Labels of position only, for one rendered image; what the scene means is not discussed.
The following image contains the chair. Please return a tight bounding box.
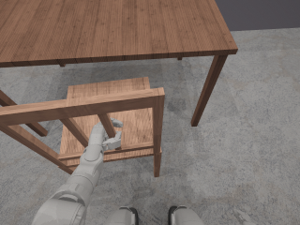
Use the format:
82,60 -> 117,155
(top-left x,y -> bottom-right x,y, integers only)
0,77 -> 165,186

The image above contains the robot left hand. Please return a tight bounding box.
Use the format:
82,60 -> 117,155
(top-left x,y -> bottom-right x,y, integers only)
88,118 -> 124,152

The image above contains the robot right shin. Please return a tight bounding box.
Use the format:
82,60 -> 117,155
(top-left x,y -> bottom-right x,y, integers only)
174,205 -> 187,212

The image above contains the robot shin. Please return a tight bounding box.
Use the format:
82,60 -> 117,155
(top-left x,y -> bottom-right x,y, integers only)
174,205 -> 187,212
119,206 -> 131,212

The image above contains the robot right hand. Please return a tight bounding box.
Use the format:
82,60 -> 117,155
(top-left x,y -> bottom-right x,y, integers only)
232,208 -> 255,225

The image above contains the left robot forearm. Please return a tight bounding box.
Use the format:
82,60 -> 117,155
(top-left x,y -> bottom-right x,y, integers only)
31,144 -> 104,225

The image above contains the table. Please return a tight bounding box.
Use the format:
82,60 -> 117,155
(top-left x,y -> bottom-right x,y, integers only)
0,0 -> 238,137

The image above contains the left robot upper arm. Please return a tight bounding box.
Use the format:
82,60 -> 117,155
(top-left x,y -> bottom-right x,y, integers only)
34,198 -> 87,225

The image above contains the robot left shin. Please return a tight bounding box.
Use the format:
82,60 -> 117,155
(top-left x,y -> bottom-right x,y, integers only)
119,206 -> 131,212

